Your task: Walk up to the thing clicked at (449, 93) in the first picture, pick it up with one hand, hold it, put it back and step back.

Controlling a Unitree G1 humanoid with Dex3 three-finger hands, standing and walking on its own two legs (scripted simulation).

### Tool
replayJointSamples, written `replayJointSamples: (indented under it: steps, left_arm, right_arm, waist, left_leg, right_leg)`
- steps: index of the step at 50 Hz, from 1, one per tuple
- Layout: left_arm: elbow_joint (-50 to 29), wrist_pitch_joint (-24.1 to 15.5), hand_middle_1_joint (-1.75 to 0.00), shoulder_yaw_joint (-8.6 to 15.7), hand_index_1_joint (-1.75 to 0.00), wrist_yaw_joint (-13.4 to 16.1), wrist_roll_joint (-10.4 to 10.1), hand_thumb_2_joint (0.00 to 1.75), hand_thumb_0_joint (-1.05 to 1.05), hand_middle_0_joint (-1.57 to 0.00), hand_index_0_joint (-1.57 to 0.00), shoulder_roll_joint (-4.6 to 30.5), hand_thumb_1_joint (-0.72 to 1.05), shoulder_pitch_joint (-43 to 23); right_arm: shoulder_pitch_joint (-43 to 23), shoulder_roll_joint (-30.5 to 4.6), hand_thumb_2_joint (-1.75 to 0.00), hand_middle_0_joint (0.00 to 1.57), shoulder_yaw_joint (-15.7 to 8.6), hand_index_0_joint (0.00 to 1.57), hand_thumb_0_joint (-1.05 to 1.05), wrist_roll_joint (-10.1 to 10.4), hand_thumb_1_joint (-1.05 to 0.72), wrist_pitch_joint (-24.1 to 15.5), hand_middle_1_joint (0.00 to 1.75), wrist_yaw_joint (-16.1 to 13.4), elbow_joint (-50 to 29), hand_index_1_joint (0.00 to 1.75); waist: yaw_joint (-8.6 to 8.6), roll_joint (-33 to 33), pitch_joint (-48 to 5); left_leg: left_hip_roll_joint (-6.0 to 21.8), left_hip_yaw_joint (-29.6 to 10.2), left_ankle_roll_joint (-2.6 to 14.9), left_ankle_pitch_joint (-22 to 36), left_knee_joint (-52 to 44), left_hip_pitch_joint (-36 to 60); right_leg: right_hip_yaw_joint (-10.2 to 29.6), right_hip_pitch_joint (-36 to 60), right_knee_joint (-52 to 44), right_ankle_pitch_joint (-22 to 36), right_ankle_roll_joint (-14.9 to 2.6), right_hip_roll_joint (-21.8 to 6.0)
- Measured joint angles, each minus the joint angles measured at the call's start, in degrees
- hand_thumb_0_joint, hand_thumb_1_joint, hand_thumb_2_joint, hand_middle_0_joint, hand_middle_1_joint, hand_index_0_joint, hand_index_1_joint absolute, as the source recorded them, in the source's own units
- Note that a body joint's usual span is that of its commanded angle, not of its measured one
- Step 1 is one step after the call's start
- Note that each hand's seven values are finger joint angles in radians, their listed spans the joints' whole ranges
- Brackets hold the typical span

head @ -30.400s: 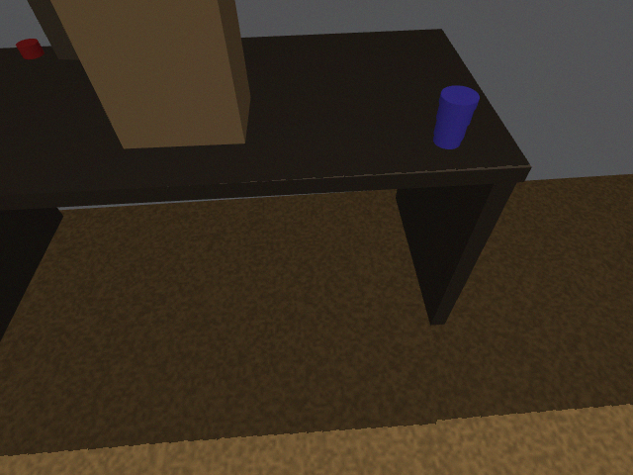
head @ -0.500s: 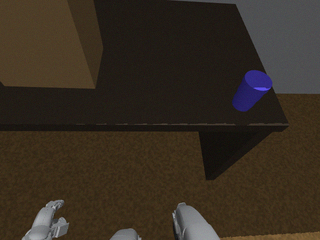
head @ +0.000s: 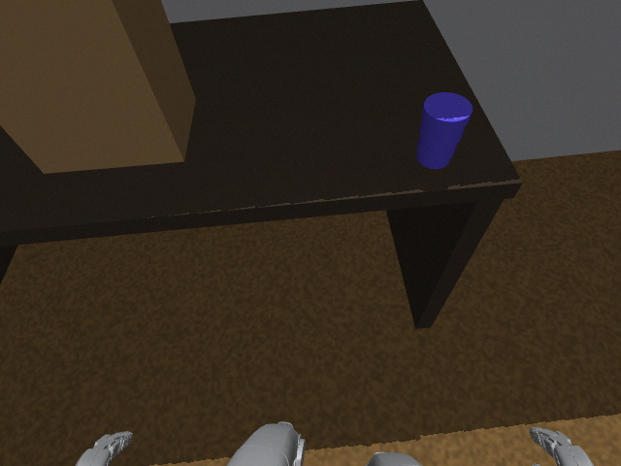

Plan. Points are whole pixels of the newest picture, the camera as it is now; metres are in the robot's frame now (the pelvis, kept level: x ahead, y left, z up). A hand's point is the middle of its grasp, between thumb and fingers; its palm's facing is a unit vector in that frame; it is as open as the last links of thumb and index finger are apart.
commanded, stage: step back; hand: right
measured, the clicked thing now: (440, 133) +0.61 -0.18 +0.02
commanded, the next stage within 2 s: none
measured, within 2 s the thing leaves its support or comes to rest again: neither
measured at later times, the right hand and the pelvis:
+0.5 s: hand out of the picture -0.04 -0.27 -0.12, palm faces -0.13 +0.88 -0.46, open 7.3 cm; pelvis -0.14 +0.00 +0.01, yaw +4 degrees
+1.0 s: hand out of the picture -0.20 -0.32 -0.16, palm faces -0.13 +0.90 -0.42, open 7.3 cm; pelvis -0.30 -0.05 -0.01, yaw +5 degrees
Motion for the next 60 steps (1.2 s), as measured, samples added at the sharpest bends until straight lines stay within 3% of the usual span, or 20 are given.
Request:
replayJointSamples:
  steps: [5,10,12,14,16,19,22,25,30,34,36,38,40,44,47,50,51,53,56,60]
  left_arm:
    - [-2.6,0.2,-0.30,0.0,-0.30,0.5,0.1,0.90,0.01,-0.21,-0.21,-0.7,0.90,-1.5]
    - [-5.8,0.1,-0.30,-0.2,-0.30,0.8,0.2,0.90,0.01,-0.21,-0.21,-1.1,0.90,-3.7]
    - [-6.5,0.3,-0.30,-0.3,-0.30,0.8,0.1,0.90,0.01,-0.21,-0.21,-0.8,0.90,-4.2]
    - [-6.5,0.9,-0.30,-0.4,-0.30,0.6,-0.1,0.90,0.01,-0.21,-0.21,-0.1,0.90,-4.7]
    - [-5.6,1.7,-0.30,-0.1,-0.30,0.5,-0.4,0.90,0.01,-0.20,-0.21,0.9,0.90,-4.6]
    - [-3.3,2.7,-0.30,0.4,-0.30,0.5,-0.2,0.90,0.01,-0.20,-0.21,0.6,0.91,-3.0]
    - [-2.4,2.7,-0.30,1.1,-0.30,0.3,-0.8,0.90,0.01,-0.20,-0.21,1.3,0.91,-1.1]
    - [-2.3,2.2,-0.30,1.9,-0.30,0.4,-0.9,0.90,0.01,-0.20,-0.21,2.5,0.91,0.4]
    - [-1.2,2.0,-0.30,2.1,-0.30,0.7,-0.6,0.90,0.01,-0.20,-0.21,3.8,0.91,2.0]
    - [0.2,1.0,-0.30,1.2,-0.30,0.4,-0.7,0.90,0.01,-0.20,-0.21,3.4,0.91,2.5]
    - [1.6,0.5,-0.30,0.9,-0.30,0.3,-0.2,0.90,0.01,-0.20,-0.21,1.4,0.91,1.7]
    - [1.4,0.3,-0.30,0.2,-0.30,-0.3,0.3,0.90,0.01,-0.20,-0.21,0.2,0.91,2.5]
    - [0.9,0.4,-0.30,-0.2,-0.30,-0.4,0.5,0.90,0.01,-0.20,-0.21,0.0,0.91,3.6]
    - [0.1,0.7,-0.30,-0.3,-0.30,0.3,0.4,0.90,0.01,-0.21,-0.21,-0.6,0.90,3.4]
    - [-1.9,0.5,-0.30,-0.2,-0.30,0.9,0.7,0.90,0.01,-0.21,-0.21,-0.1,0.90,1.5]
    - [-4.1,0.6,-0.30,0.0,-0.30,1.4,0.4,0.90,0.01,-0.21,-0.21,1.0,0.90,-1.5]
    - [-4.7,0.8,-0.30,0.0,-0.30,1.5,0.1,0.90,0.01,-0.21,-0.21,1.7,0.90,-2.6]
    - [-4.9,1.4,-0.30,0.5,-0.30,1.7,-0.4,0.90,0.01,-0.21,-0.21,3.1,0.90,-4.6]
    - [-3.7,2.3,-0.30,0.0,-0.30,2.0,-0.8,0.90,0.01,-0.20,-0.21,2.2,0.91,-4.7]
    - [-3.0,2.4,-0.30,-0.3,-0.30,1.2,-1.3,0.90,0.01,-0.20,-0.21,1.9,0.91,-2.8]
  right_arm:
    - [2.0,-1.7,-0.90,0.21,0.5,0.21,0.00,0.1,-0.91,-0.9,0.30,-0.5,-0.2,0.30]
    - [3.9,-2.6,-0.90,0.20,0.1,0.21,0.00,-0.4,-0.91,-1.0,0.30,-1.0,0.1,0.30]
    - [4.4,-2.3,-0.90,0.20,0.1,0.21,0.00,-0.7,-0.91,-1.1,0.30,-0.8,0.2,0.30]
    - [5.0,-1.8,-0.90,0.20,-0.1,0.21,0.01,-1.0,-0.91,-1.5,0.30,-0.6,0.2,0.30]
    - [5.0,-0.1,-0.90,0.20,-0.2,0.21,0.01,-1.6,-0.91,-1.6,0.30,-0.2,0.6,0.30]
    - [6.1,0.4,-0.90,0.21,0.2,0.21,0.01,-2.4,-0.91,-1.5,0.30,0.5,0.4,0.30]
    - [6.3,1.2,-0.90,0.21,0.6,0.21,0.01,-2.7,-0.91,-1.6,0.30,0.1,0.4,0.30]
    - [5.1,1.4,-0.90,0.21,0.5,0.21,0.01,-2.3,-0.90,-1.8,0.30,0.0,-0.7,0.30]
    - [1.1,0.8,-0.90,0.21,0.2,0.21,0.01,-1.8,-0.90,-2.3,0.30,-0.1,-4.0,0.30]
    - [-1.7,-0.8,-0.90,0.21,0.0,0.21,0.00,-1.7,-0.90,-1.6,0.30,0.2,-5.8,0.30]
    - [-2.9,-2.5,-0.90,0.21,-0.4,0.21,0.00,-1.3,-0.90,-0.9,0.30,0.2,-5.4,0.30]
    - [-2.1,-2.6,-0.90,0.21,-0.9,0.21,0.00,-1.0,-0.91,0.0,0.30,-0.1,-4.4,0.30]
    - [-0.7,-1.8,-0.90,0.21,-0.8,0.21,0.00,-0.7,-0.91,0.6,0.30,-0.2,-3.3,0.30]
    - [2.7,-2.1,-0.90,0.21,-0.2,0.21,0.01,-0.1,-0.91,0.0,0.30,-0.3,-2.5,0.30]
    - [4.4,-2.1,-0.90,0.21,0.0,0.21,0.01,-0.2,-0.91,-0.4,0.30,-0.7,-1.8,0.30]
    - [5.6,-1.3,-0.90,0.20,0.1,0.21,0.01,-0.8,-0.91,-1.0,0.30,-0.6,-1.4,0.30]
    - [5.9,-0.8,-0.90,0.20,0.1,0.21,0.01,-1.0,-0.91,-1.3,0.30,-0.6,-1.1,0.30]
    - [5.2,1.7,-0.90,0.20,0.3,0.21,0.01,-1.7,-0.91,-1.3,0.30,-0.4,0.0,0.30]
    - [5.8,2.1,-0.90,0.21,1.1,0.21,0.01,-2.1,-0.91,-1.2,0.30,0.5,-0.3,0.30]
    - [5.3,1.8,-0.90,0.21,1.1,0.21,0.01,-2.3,-0.90,-1.3,0.30,0.0,-1.0,0.30]
  waist:
    - [-0.04,0.1,-0.7]
    - [-0.75,-0.1,0.8]
    - [-1.14,-0.8,1.4]
    - [-1.72,-1.8,1.8]
    - [-1.10,-5.2,2.5]
    - [-2.40,-3.5,0.8]
    - [-1.88,-3.1,-0.9]
    - [-0.62,-3.6,-1.2]
    - [0.61,-3.7,0.7]
    - [1.07,-2.2,1.2]
    - [0.21,2.1,2.2]
    - [-0.02,3.0,0.9]
    - [1.47,0.6,-0.8]
    - [0.70,-0.2,-2.8]
    - [-0.14,0.2,-2.3]
    - [-1.31,-0.1,-0.7]
    - [-1.58,-1.0,0.0]
    - [-0.35,-5.7,2.5]
    - [-1.57,-4.0,1.8]
    - [-1.38,-3.0,-0.4]
  left_leg:
    - [-1.9,-4.1,-0.97,1.0,7.0,0.3]
    - [0.5,-1.5,-1.97,-0.3,-3.7,5.5]
    - [1.6,0.2,-1.41,1.2,-10.9,8.2]
    - [2.3,1.4,-0.05,6.9,-18.9,11.0]
    - [0.7,3.1,1.08,9.0,-20.1,11.7]
    - [3.0,1.8,1.68,9.8,-19.7,10.4]
    - [4.8,1.4,1.12,13.0,-23.2,9.8]
    - [5.8,2.0,0.69,15.5,-24.9,8.1]
    - [7.5,3.7,0.11,17.4,-23.2,4.3]
    - [8.9,4.7,-1.21,17.6,-18.8,0.1]
    - [11.0,2.3,-1.42,17.8,-16.3,-1.5]
    - [8.2,-1.0,-0.59,9.2,-12.1,-3.4]
    - [3.6,-1.5,-0.40,2.1,-2.6,-5.0]
    - [-0.8,-3.0,-0.47,1.9,7.4,-4.2]
    - [-0.1,-2.0,-0.99,1.2,2.6,0.1]
    - [2.0,0.7,-0.82,3.5,-11.4,6.1]
    - [2.0,1.6,-0.12,6.8,-16.6,8.1]
    - [-0.3,3.8,1.10,8.9,-18.3,9.2]
    - [2.1,2.1,1.58,10.3,-18.0,7.5]
    - [4.9,1.9,1.00,14.4,-21.8,6.0]
  right_leg:
    - [-1.2,-2.7,-3.6,4.5,0.04,-0.6]
    - [-3.6,-5.9,-2.9,6.6,0.20,-1.3]
    - [-4.6,-7.2,-1.9,7.1,0.52,-1.8]
    - [-5.4,-8.6,0.2,7.0,1.05,-2.5]
    - [-3.1,-9.7,2.9,4.1,1.65,-3.4]
    - [1.0,-13.1,18.4,-9.9,2.60,2.2]
    - [5.4,-14.2,31.6,-10.2,2.65,5.7]
    - [7.8,-12.2,35.3,-9.1,3.71,5.6]
    - [6.5,-5.3,23.5,-11.0,5.63,1.6]
    - [2.1,1.9,3.8,-6.7,4.72,-1.9]
    - [-0.3,3.3,1.0,-5.0,4.40,0.2]
    - [-1.1,1.8,2.3,-4.6,3.81,-0.1]
    - [0.8,0.0,3.0,-3.9,3.28,-2.2]
    - [0.6,-2.1,0.8,-0.8,3.34,-4.2]
    - [-1.0,-4.5,1.4,0.5,3.55,-4.1]
    - [-3.4,-7.2,4.1,0.7,3.82,-4.4]
    - [-3.8,-8.3,5.9,0.3,4.03,-5.1]
    - [-1.0,-9.9,9.7,-1.6,3.26,-6.6]
    - [1.0,-12.4,22.2,-13.0,2.75,-0.7]
    - [4.6,-12.7,34.0,-13.0,2.60,3.5]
